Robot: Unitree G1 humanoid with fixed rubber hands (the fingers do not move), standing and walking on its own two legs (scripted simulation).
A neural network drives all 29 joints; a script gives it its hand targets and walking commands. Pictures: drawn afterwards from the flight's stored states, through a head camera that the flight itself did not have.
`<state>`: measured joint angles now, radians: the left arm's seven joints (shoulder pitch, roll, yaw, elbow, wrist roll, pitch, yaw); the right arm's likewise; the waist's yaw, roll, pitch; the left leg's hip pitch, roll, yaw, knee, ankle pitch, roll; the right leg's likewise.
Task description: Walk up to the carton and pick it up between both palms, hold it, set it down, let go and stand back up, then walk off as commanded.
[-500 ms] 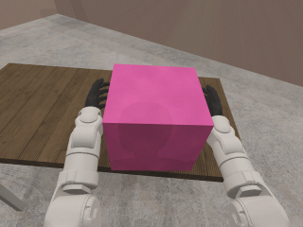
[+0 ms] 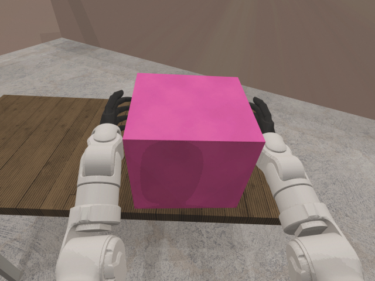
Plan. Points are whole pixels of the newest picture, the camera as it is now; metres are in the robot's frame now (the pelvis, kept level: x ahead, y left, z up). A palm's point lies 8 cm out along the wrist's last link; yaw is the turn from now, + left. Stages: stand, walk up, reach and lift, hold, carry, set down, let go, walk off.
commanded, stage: reach and lift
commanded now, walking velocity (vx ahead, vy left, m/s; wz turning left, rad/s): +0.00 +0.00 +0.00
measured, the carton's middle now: (187, 141) +0.39 +0.00 +0.14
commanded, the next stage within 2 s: hold in 1.16 s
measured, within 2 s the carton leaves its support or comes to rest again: neither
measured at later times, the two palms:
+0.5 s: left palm (110, 118) +0.39 +0.16 +0.21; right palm (264, 121) +0.39 -0.16 +0.20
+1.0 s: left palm (108, 111) +0.39 +0.16 +0.23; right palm (268, 113) +0.39 -0.16 +0.22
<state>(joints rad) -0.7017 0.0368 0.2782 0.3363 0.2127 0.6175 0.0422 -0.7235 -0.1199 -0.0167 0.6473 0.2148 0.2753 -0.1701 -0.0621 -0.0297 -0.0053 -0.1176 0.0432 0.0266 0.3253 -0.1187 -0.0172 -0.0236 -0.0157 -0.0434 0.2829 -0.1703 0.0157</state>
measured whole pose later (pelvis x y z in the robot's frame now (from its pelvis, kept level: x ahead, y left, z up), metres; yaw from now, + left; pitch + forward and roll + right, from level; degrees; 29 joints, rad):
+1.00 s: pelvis +0.01 +0.00 +0.00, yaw +0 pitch -4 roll -1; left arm -0.76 0.06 0.30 0.29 0.19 0.76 0.04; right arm -0.84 -0.17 0.02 0.63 0.33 0.45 -0.21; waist -0.08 -0.01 -0.06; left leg -0.14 0.04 0.00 0.34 -0.14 -0.02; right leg -0.03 -0.01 -0.03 0.27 -0.18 0.02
